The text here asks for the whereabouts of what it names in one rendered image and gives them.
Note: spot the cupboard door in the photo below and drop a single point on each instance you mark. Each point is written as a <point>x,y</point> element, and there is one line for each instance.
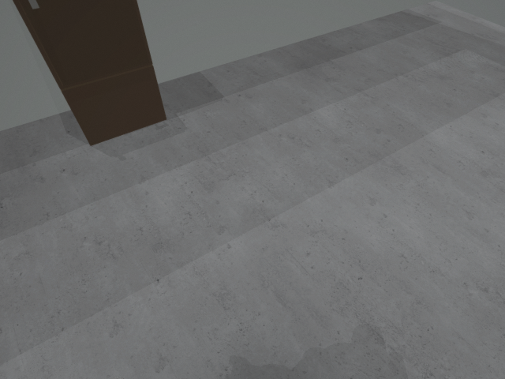
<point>85,39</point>

